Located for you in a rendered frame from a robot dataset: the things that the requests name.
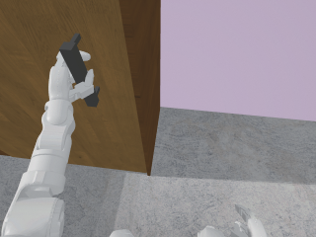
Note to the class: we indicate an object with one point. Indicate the wardrobe door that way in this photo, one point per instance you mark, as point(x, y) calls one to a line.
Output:
point(31, 34)

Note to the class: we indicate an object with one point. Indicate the robot right hand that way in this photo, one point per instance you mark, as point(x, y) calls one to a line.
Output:
point(255, 227)

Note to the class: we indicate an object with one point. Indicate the handle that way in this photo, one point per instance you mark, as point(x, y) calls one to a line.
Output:
point(74, 61)

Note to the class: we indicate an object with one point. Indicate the right robot thigh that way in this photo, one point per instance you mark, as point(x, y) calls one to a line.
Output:
point(210, 232)

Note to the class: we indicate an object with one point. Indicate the left robot upper arm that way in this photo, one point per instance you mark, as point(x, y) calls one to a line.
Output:
point(36, 217)

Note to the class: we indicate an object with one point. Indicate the robot left hand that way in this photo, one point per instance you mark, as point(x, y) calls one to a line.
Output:
point(60, 81)

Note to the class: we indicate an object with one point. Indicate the left robot forearm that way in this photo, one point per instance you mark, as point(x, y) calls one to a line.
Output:
point(45, 175)

